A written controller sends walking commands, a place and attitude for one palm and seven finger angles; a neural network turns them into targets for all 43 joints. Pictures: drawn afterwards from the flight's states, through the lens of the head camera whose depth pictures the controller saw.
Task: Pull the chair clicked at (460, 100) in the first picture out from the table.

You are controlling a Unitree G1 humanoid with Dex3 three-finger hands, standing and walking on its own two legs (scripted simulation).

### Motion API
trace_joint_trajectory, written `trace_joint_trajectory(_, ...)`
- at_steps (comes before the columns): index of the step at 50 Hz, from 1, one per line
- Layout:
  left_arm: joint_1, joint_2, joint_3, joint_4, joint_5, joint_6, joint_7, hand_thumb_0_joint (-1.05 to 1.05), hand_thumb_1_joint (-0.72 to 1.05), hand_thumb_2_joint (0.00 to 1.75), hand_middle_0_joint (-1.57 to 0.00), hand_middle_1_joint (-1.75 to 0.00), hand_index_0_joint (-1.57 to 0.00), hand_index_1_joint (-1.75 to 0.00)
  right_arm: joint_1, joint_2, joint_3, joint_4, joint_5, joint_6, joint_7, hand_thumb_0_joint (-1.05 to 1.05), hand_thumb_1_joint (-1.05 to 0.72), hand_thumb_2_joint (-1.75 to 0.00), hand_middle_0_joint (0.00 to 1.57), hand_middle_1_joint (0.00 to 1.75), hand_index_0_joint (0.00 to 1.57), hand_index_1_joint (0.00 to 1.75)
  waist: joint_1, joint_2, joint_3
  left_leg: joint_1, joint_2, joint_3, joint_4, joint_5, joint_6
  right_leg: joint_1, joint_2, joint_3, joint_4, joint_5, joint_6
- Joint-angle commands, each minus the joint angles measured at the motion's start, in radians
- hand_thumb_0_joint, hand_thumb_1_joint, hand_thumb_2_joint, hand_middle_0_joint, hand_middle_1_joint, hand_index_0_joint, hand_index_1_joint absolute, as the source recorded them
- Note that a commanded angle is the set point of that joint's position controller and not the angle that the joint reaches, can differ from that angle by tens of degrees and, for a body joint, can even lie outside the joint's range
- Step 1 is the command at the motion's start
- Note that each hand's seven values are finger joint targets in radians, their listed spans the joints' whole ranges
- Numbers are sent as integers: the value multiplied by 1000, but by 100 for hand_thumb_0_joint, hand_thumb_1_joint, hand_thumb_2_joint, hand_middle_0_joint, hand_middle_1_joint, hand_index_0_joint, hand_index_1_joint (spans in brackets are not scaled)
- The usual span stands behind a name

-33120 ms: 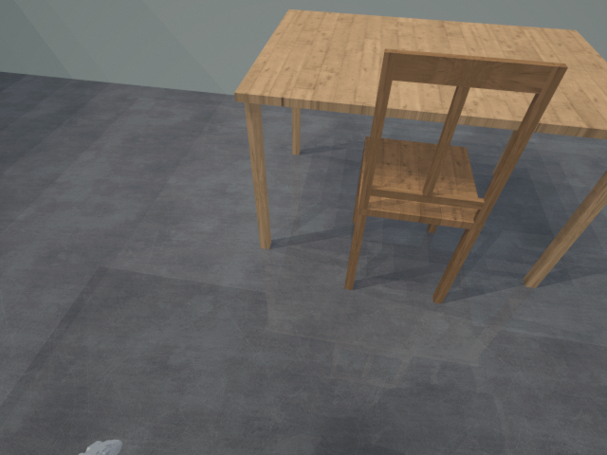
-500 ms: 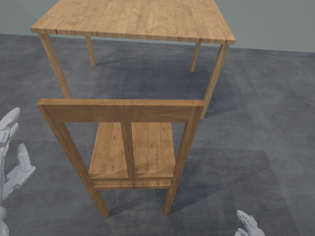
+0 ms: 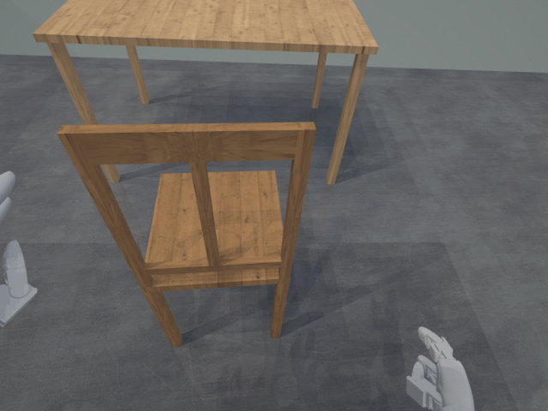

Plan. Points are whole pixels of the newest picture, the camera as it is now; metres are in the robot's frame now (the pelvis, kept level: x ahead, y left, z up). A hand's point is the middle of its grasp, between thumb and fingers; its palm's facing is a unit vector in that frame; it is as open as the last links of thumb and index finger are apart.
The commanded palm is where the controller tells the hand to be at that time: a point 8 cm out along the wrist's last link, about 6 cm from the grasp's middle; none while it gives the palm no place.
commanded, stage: stop stepping back and stand still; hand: left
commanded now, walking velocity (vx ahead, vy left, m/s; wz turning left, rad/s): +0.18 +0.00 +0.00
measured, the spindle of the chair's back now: (207, 219) +0.47 +0.16 -0.06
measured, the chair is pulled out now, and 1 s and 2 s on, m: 0.66 0.66 0.66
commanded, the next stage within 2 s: let the arm hang, fingers relaxed in 0.80 s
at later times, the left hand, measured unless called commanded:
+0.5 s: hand out of the picture +0.10 +0.27 +0.19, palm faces +0.43 -0.75 -0.50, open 7.5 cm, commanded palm +0.04 +0.31 +0.19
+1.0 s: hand (29, 396) +0.12 +0.27 +0.07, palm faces +0.24 -0.85 -0.48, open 7.4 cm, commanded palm none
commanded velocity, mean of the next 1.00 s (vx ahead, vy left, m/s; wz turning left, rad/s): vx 0.12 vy -0.01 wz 0.00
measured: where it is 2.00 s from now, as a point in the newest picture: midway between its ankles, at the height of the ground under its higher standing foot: outside the picture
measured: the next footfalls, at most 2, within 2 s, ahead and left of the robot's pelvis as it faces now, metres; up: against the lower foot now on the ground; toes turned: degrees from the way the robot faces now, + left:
left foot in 0.30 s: -0.04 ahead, +0.11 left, +0.00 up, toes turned +2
right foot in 0.56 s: -0.05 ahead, -0.11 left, +0.00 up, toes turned -4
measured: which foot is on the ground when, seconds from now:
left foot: down 0.00-0.10, up 0.12-0.28, down 0.30-1.00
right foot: down 0.00-0.30, up 0.32-0.54, down 0.56-1.00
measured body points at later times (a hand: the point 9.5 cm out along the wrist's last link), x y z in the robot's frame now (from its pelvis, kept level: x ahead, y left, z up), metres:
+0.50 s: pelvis -0.09 +0.00 +0.01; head -0.10 +0.01 +0.46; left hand +0.07 +0.31 +0.22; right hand +0.04 -0.21 -0.09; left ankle -0.08 +0.11 -0.73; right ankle -0.09 -0.10 -0.70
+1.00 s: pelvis -0.09 +0.01 +0.01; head -0.09 -0.01 +0.46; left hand +0.11 +0.31 +0.10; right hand +0.08 -0.23 -0.09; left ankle -0.08 +0.11 -0.73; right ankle -0.09 -0.11 -0.73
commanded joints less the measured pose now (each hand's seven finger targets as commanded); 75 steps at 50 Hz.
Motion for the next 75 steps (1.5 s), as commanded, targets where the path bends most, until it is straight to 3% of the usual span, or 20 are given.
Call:
trace_joint_trajectory(1,-60,166,146,-197,2,-39,37,0,90,90,-20,-30,-20,-30,-40,-113,-14,-113,-19,-78,11,0,-90,-90,20,30,20,30,4,366,-100,8,243,-242,-156,237,111,93,-36,-11,-174,70,2)
trace_joint_trajectory(3,-39,137,120,-144,7,-43,28,0,90,90,-20,-30,-20,-30,-31,-115,-17,-107,-9,-67,18,0,-90,-90,20,30,20,30,-1,181,-76,-140,136,-149,-82,-229,53,207,-46,4,-324,199,-3)
trace_joint_trajectory(6,-50,125,88,-109,2,-29,19,0,90,90,-20,-30,-20,-30,1,-134,-54,-105,-9,-24,11,0,-90,-90,20,30,20,30,-22,-182,23,24,-17,-30,450,-263,-14,-322,-247,270,-610,-351,-141)
trace_joint_trajectory(9,-184,129,80,-88,6,-18,24,0,90,90,-20,-30,-20,-30,-28,-106,-10,-90,-23,-5,11,0,-90,-90,20,30,20,30,-45,-109,20,80,51,-57,471,-236,11,-414,-265,165,-564,-299,-149)
trace_joint_trajectory(13,-242,122,73,-113,23,-44,48,0,90,90,-20,-30,-20,-30,5,-112,5,-94,-42,-39,-19,0,-90,-90,20,30,20,30,-30,160,-23,54,40,-24,-158,-275,34,-126,-93,28,-260,-196,-82)
trace_joint_trajectory(15,-267,138,76,-245,33,-65,53,0,90,90,-20,-30,-20,-30,19,-137,-16,-117,-43,-60,-16,0,-90,-90,20,30,20,30,-12,420,-54,113,248,-344,-322,-224,114,-173,26,-56,126,-21,-20)
trace_joint_trajectory(19,-182,165,108,-210,47,-57,30,0,90,90,-20,-30,-20,-30,-34,-86,-19,-88,-37,-89,26,0,-90,-90,20,30,20,30,-7,326,-19,-93,308,-454,-386,-360,199,-189,-1,10,489,54,-5)
trace_joint_trajectory(23,-12,143,125,-150,23,-69,18,0,90,90,-20,-30,-20,-30,25,-113,-23,-76,-19,-75,19,0,-90,-90,20,30,20,30,2,217,-59,-6,233,-200,-227,4,128,-1,23,-105,-73,50,-12)
trace_joint_trajectory(26,-59,143,142,-87,18,-66,9,0,90,90,-20,-30,-20,-30,3,-108,-10,-66,-29,-57,13,0,-90,-90,20,30,20,30,-4,242,-79,-96,189,-154,-125,-180,87,202,28,-127,-343,124,-31)
trace_joint_trajectory(29,-136,150,130,7,9,-58,9,0,90,90,-20,-30,-20,-30,41,-103,-19,-46,-30,-54,13,0,-90,-90,20,30,20,30,-33,-94,-60,-225,41,-53,236,-240,29,207,-239,283,-493,127,-171)
trace_joint_trajectory(31,-156,104,72,21,5,-37,10,0,90,90,-20,-30,-20,-30,35,-123,-44,-48,-9,-52,19,0,-90,-90,20,30,20,30,-23,-212,-70,-123,38,-59,351,-205,17,78,-293,313,-540,56,-208)
trace_joint_trajectory(35,-153,104,72,-109,8,-50,20,0,90,90,-20,-30,-20,-30,-36,-84,1,-63,-28,-54,10,0,-90,-90,20,30,20,30,-33,72,-66,63,53,-26,-128,-23,27,105,-147,40,-337,287,-102)
trace_joint_trajectory(38,-153,120,64,-242,21,-71,24,0,90,90,-20,-30,-20,-30,-49,-112,-21,-102,-24,-73,6,0,-90,-90,20,30,20,30,13,302,-91,139,200,-205,-213,282,61,95,-34,-9,-226,262,-23)
trace_joint_trajectory(44,-38,171,148,-200,11,-71,27,0,90,90,-20,-30,-20,-30,-11,-102,-27,-102,-16,-78,6,0,-90,-90,20,30,20,30,1,217,-72,16,158,-175,-189,144,38,218,-46,-11,-336,355,-29)
trace_joint_trajectory(45,-102,-136,-320,612,109,117,-113,0,90,90,-20,-30,-20,-30,-5,-205,-48,87,-44,-50,98,0,-90,-90,20,30,20,30,-28,136,-62,-26,119,-141,6,352,40,77,-90,-40,-164,593,-30)
trace_joint_trajectory(46,-111,-197,-331,650,82,191,-129,0,90,90,-20,-30,-20,-30,59,-95,-31,78,-31,15,96,0,-90,-90,20,30,20,30,-11,84,-146,29,110,-122,-3,324,22,78,-93,-26,-216,518,-34)
trace_joint_trajectory(48,-150,-198,-353,688,74,206,-138,0,90,90,-20,-30,-20,-30,50,-103,-14,61,-41,38,92,0,-90,-90,20,30,20,30,-1,92,-154,-3,145,-175,-37,188,42,43,-80,-41,-215,310,-25)
trace_joint_trajectory(52,-276,-154,-373,887,80,202,-131,0,90,90,-20,-30,-20,-30,72,-131,-9,80,-62,73,90,0,-90,-90,20,30,20,30,-4,-190,-152,7,98,-185,8,251,53,109,-104,-4,-211,413,-83)
trace_joint_trajectory(62,-208,-180,-397,1329,65,213,-112,0,90,90,-20,-30,-20,-30,116,-56,7,246,-67,109,73,0,-90,-90,20,30,20,30,13,300,-36,6,89,-178,-159,-50,52,130,-51,-24,-311,193,-68)
trace_joint_trajectory(75,-197,-176,-441,1533,54,205,-115,0,90,90,-20,-30,-20,-30,236,-63,13,372,-55,118,69,0,-90,-90,20,30,20,30,-1,76,47,10,100,-174,-169,-86,56,52,-66,-19,-357,131,-84)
